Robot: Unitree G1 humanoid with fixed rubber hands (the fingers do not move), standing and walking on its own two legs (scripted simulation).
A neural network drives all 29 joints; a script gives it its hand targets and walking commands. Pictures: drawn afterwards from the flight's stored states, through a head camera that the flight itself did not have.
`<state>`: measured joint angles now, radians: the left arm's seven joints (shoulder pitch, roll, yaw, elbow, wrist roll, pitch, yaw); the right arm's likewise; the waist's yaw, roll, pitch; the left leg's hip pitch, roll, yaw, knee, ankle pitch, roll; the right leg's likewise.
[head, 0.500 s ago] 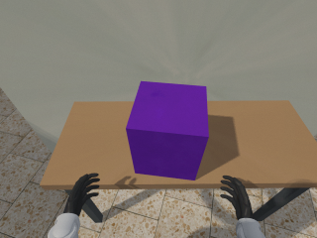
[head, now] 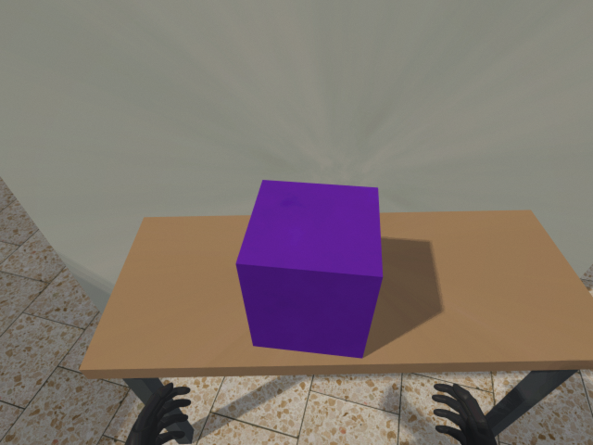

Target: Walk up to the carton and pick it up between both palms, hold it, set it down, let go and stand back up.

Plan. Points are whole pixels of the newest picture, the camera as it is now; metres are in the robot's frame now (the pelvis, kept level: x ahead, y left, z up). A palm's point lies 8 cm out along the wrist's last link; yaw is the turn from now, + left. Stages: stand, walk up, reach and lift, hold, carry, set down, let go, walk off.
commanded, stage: set down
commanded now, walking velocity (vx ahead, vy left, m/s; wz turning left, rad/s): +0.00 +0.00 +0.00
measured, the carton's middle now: (313, 270) +0.46 +0.02 -0.05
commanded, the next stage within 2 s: let go in 0.22 s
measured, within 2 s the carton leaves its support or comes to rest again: neither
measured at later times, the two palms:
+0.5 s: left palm out of the picture +0.14 +0.23 -0.07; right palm out of the picture +0.15 -0.22 -0.07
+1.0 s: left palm out of the picture +0.10 +0.27 -0.09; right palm out of the picture +0.11 -0.25 -0.12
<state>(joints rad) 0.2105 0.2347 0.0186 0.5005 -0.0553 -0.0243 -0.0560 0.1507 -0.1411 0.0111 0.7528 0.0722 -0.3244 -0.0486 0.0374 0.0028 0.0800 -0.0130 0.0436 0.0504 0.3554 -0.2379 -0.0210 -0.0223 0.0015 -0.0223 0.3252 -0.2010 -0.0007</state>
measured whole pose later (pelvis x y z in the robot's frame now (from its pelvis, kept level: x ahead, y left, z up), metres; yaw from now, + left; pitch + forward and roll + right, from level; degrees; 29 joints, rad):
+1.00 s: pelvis -0.01 +0.00 -0.01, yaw +4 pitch +0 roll +0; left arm 0.25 0.24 0.03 0.60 0.03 0.01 0.00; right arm 0.26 -0.26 -0.06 0.76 -0.02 0.01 0.05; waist 0.02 0.02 0.00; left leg -0.22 0.01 -0.01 0.50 -0.27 -0.01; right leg -0.21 -0.04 -0.08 0.48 -0.27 0.01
